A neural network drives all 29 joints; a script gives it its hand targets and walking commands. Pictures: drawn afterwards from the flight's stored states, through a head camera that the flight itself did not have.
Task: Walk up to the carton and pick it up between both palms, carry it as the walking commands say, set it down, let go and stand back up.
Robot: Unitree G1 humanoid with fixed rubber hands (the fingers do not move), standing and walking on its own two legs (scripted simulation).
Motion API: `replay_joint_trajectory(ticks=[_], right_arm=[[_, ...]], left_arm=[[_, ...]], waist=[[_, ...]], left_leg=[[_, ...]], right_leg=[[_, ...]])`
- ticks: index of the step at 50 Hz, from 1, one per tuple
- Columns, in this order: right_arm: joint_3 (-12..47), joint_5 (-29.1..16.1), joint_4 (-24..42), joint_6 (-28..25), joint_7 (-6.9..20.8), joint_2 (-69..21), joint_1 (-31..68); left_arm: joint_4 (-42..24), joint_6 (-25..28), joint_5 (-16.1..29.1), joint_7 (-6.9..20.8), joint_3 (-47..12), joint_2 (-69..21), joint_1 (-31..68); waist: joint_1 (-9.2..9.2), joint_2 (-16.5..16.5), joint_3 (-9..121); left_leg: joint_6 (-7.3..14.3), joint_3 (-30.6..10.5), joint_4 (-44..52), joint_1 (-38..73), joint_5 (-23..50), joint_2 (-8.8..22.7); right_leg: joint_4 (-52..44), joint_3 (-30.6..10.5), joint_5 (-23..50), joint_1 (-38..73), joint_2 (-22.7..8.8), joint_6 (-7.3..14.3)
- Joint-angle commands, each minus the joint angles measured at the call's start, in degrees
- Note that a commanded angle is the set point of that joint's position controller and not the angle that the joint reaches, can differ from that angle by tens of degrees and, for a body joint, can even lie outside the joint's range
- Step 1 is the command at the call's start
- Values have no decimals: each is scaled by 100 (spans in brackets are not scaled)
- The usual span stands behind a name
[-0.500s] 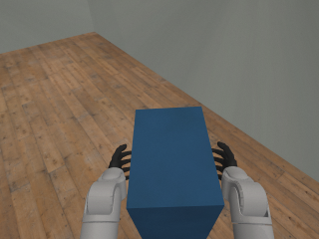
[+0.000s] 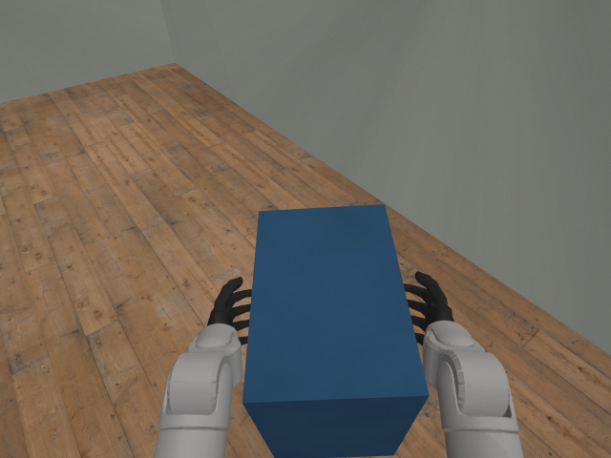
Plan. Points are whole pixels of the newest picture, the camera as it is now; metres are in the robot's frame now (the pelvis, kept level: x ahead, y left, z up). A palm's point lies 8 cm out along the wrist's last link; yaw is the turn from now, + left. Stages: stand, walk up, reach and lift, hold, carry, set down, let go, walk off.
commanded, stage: carry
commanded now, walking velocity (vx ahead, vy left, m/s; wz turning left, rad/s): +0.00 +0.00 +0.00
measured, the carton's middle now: (328, 336) +0.32 +0.00 +0.00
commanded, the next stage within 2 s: hold in 0.12 s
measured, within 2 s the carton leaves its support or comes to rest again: neither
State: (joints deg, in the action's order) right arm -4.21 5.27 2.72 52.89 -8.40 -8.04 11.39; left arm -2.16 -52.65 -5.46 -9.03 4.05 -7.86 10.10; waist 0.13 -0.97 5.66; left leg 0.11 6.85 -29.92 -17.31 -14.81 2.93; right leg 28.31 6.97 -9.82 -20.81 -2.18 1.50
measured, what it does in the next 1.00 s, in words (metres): stands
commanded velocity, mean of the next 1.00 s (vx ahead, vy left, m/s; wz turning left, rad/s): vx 0.00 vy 0.00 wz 0.00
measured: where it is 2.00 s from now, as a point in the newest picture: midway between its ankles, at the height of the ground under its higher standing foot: outside the picture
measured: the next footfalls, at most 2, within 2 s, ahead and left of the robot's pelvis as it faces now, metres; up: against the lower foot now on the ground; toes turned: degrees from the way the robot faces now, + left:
none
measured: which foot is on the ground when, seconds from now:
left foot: down 0.00-1.00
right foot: down 0.00-1.00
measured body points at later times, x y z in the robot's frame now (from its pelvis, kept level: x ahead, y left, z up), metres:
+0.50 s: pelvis -0.01 +0.00 +0.00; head -0.08 -0.01 +0.45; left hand +0.29 +0.16 +0.06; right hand +0.31 -0.11 +0.07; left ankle +0.01 +0.12 -0.74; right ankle +0.05 -0.11 -0.74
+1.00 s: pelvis +0.00 +0.01 +0.01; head -0.06 +0.01 +0.45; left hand +0.30 +0.16 +0.04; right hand +0.32 -0.11 +0.06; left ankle +0.01 +0.11 -0.74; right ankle +0.05 -0.11 -0.74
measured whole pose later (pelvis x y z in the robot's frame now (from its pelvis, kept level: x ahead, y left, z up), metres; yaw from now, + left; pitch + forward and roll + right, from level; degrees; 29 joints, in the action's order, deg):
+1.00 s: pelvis +0.00 +0.01 +0.01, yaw +5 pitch -9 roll -1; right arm -15.2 18.1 -22.9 42.4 -1.3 -11.0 22.3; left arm 23.4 -41.6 -17.8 -1.1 14.0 -9.9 19.1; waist 3.1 0.3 -0.7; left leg 1.4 -5.9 -24.8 -2.1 -13.1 -3.0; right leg 21.4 -1.9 -9.1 -3.0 1.6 0.0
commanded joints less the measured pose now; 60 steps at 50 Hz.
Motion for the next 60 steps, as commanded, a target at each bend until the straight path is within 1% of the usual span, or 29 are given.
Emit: replay_joint_trajectory(ticks=[1,4,6,7,8,10,11,13,14,15,19,22,25,26,28,30,34,38,39,46,47,49,51,52,56,57,58,59,60], right_arm=[[2598,-1139,852,-110,731,-4741,1861],[2461,-1019,640,-35,701,-4557,1734],[2676,-1187,1114,14,665,-4695,1899],[783,33,-896,-167,831,-2684,372],[1043,-100,-1730,-489,858,-2550,1030],[1586,-299,-651,-939,918,-2942,1306],[2100,-562,-303,-1141,1040,-3630,2083],[2734,-862,-293,-1375,1394,-4870,3009],[2824,-928,-121,-1467,1513,-5142,3064],[2956,-980,-89,-1488,1601,-5405,3178],[2608,-713,-1066,-1385,1834,-5502,3126],[1706,-202,-2371,-1127,1919,-5219,2685],[1336,19,-2996,-979,2034,-5289,3059],[1298,-1,-3135,-970,2093,-5407,3382],[1203,-7,-3217,-1011,2109,-5562,3846],[1308,-111,-3021,-1105,2097,-5842,4409],[1534,-257,-2793,-1280,2076,-6258,4695],[1580,-250,-2946,-1269,2064,-6348,3935],[1587,-237,-2890,-1276,2051,-6356,3823],[1624,-159,-2552,-1185,2096,-6013,3267],[1150,176,-2630,-1171,1942,-5898,2837],[1039,154,-2643,-1173,1955,-5749,3006],[815,278,-2702,-1208,1949,-5566,2900],[738,245,-2828,-1214,1985,-5495,2822],[1323,-119,-2418,-1447,2160,-5598,3530],[1380,-94,-2546,-1511,2183,-5625,3612],[1435,-54,-2697,-1567,2205,-5668,3494],[1423,-33,-2755,-1673,2211,-5580,3561],[1265,102,-2936,-1782,2213,-5517,3537]], left_arm=[[-1082,92,1169,723,-2626,-4780,2166],[-728,8,1077,716,-2465,-4638,1870],[-1209,-39,1240,696,-2652,-4801,2035],[801,261,-6,885,-641,-2791,623],[1746,562,81,848,-895,-2284,862],[661,1075,233,924,-1554,-2549,1049],[230,1253,440,1042,-2032,-3307,1692],[-420,1508,751,1230,-2608,-4653,2887],[-614,1639,1030,1357,-3070,-5300,3315],[-688,1659,1125,1442,-3253,-5559,3618],[510,1451,987,1674,-3088,-5897,3596],[1863,1170,452,1845,-2210,-5502,3297],[2781,1113,-11,1972,-1338,-5287,3322],[2956,1149,-160,2016,-1032,-5237,3494],[3189,1241,-247,2112,-829,-5282,3923],[3167,1373,-212,2202,-811,-5382,4388],[2654,1601,89,2290,-1325,-5701,5243],[2373,1558,110,2228,-1603,-5711,4856],[2241,1551,167,2232,-1797,-5775,4866],[2217,1390,152,2195,-1814,-5750,3934],[2487,1297,301,2251,-2040,-6028,3920],[2583,1318,176,2219,-1692,-5864,3739],[2615,1414,110,2179,-1676,-5818,3744],[2578,1464,68,2122,-1658,-5754,3775],[2384,1903,-152,1838,-1299,-5681,3573],[2515,1999,-231,1803,-1176,-5667,3575],[2449,2105,-247,1755,-1147,-5626,3657],[2742,2161,-321,1734,-1068,-5676,3490],[2776,2274,-311,1740,-1078,-5671,3729]], waist=[[-23,141,1316],[-35,-17,1355],[-41,42,1228],[-296,230,-580],[-227,201,-203],[-235,205,446],[-325,128,661],[-504,272,1346],[-99,236,1705],[-85,356,1817],[385,304,1085],[425,390,130],[176,-198,-646],[-37,-130,-764],[-12,-192,-776],[-101,-273,-429],[19,-187,359],[-50,273,824],[62,322,931],[14,80,682],[1181,179,354],[862,208,123],[938,232,46],[827,433,-26],[22,46,414],[-143,141,511],[-153,-32,486],[-219,232,545],[-56,-11,513]], left_leg=[[-27,-514,580,242,302,513],[-26,-481,509,261,436,527],[-28,-478,550,186,341,495],[276,-987,925,576,326,-644],[228,-949,768,636,662,-631],[247,-1147,903,717,1062,-616],[234,-1243,833,760,1204,-572],[162,-1314,670,917,1577,-603],[79,-1432,577,1141,1736,-552],[31,-1404,522,1131,1744,-585],[-32,-1428,668,1209,751,-594],[42,-1365,1067,727,-425,-584],[149,-1293,1243,459,-908,-637],[175,-1253,1243,373,-1009,-696],[181,-1165,1188,370,-1122,-769],[194,-1126,1045,502,-849,-831],[151,-1164,866,915,-367,-805],[76,-1219,913,1000,310,-733],[64,-1239,910,1087,363,-756],[48,-1322,1052,1063,860,-697],[1,-1338,1125,1111,969,-590],[-15,-1353,1185,791,830,-596],[-31,-1393,1175,840,662,-605],[-63,-1375,1210,603,611,-571],[71,-1414,1017,552,1011,-491],[94,-1355,973,532,858,-519],[105,-1383,943,513,949,-495],[103,-1362,896,514,821,-528],[110,-1393,867,589,730,-516]], right_leg=[[-414,-677,398,767,-604,48],[-423,-647,554,813,-610,28],[-448,-683,371,755,-636,41],[-593,-1198,247,1416,319,42],[-457,-1204,653,1707,441,25],[-397,-1110,971,2012,508,13],[-308,-1088,951,2115,563,-5],[-122,-1112,1144,2420,658,30],[-96,-1129,1246,2448,677,52],[-78,-1149,1293,2501,664,44],[-305,-1134,610,2037,589,40],[-520,-1075,-157,2166,561,-10],[-802,-1024,-817,2123,608,-109],[-876,-1078,-1047,2070,583,-124],[-978,-1113,-1286,2070,543,-175],[-1058,-1228,-1234,2027,469,-206],[-1026,-1303,-740,1860,399,-227],[-819,-1287,303,2316,410,-218],[-802,-1272,381,2356,418,-223],[-841,-1185,832,2495,559,-220],[-800,-1146,1134,2576,619,-58],[-746,-1114,950,2718,630,-63],[-707,-1091,821,2525,629,-46],[-650,-1106,836,2641,625,-16],[-425,-1149,713,2635,683,-94],[-403,-1177,575,2569,658,-79],[-363,-1190,595,2499,666,-80],[-321,-1199,485,2423,644,-46],[-324,-1187,333,2130,682,-63]])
